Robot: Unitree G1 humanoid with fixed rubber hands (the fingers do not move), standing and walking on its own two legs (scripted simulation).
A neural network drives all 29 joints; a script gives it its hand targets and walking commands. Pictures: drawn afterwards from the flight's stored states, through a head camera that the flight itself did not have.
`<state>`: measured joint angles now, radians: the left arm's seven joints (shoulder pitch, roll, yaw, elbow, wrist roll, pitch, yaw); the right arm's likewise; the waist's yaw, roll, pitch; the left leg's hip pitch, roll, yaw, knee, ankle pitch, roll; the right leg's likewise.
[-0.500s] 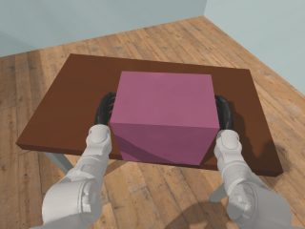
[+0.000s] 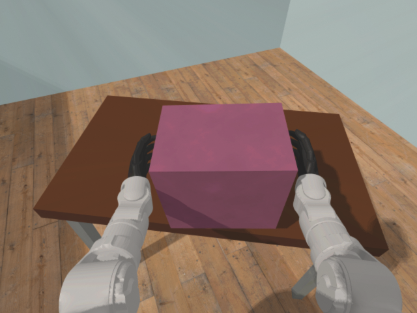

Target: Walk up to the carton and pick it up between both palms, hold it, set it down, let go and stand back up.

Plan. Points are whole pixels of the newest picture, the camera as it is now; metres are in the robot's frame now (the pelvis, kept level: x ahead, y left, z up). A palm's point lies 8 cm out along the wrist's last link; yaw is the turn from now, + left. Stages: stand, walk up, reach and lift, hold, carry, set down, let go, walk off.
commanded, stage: reach and lift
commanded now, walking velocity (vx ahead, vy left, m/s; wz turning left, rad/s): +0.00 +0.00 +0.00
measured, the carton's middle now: (222, 170) +0.43 -0.03 +0.03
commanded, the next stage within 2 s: hold in 1.96 s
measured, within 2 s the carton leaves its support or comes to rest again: neither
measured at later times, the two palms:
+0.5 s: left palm (120, 169) +0.37 +0.16 +0.11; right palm (303, 164) +0.36 -0.17 +0.12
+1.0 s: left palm (103, 174) +0.34 +0.18 +0.14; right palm (300, 166) +0.35 -0.16 +0.13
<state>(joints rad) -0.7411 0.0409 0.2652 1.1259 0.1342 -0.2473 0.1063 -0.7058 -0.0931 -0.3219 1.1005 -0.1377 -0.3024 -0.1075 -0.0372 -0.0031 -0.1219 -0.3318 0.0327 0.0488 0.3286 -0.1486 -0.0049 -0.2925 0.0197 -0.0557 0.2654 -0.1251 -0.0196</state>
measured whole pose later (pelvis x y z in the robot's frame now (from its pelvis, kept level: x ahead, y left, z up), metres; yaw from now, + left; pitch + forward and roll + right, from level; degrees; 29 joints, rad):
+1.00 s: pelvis -0.02 +0.01 +0.00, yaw +1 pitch -5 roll -1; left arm -0.56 -0.02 0.26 0.35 0.26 0.43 0.03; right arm -0.60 -0.07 -0.14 0.72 0.05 0.09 -0.13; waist -0.04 -0.06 0.01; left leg -0.08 0.01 0.04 0.30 -0.13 0.01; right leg -0.04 0.00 -0.07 0.25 -0.12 -0.01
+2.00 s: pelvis -0.02 +0.00 +0.00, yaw +3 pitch -9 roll -1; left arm -0.53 0.00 0.29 0.11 0.33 0.62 -0.06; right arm -0.57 -0.02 -0.09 0.51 0.07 0.20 -0.18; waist -0.08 -0.07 0.08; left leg -0.01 0.01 0.01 0.31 -0.14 0.00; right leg 0.04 0.00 -0.10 0.26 -0.14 -0.01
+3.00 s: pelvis -0.02 +0.00 +0.00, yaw +3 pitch -11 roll -1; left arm -0.49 -0.01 0.31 -0.04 0.36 0.76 -0.09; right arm -0.59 -0.03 -0.04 0.44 0.13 0.29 -0.18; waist -0.07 -0.08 0.08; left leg 0.04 0.02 0.01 0.30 -0.15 -0.01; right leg 0.09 0.01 -0.10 0.25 -0.15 -0.02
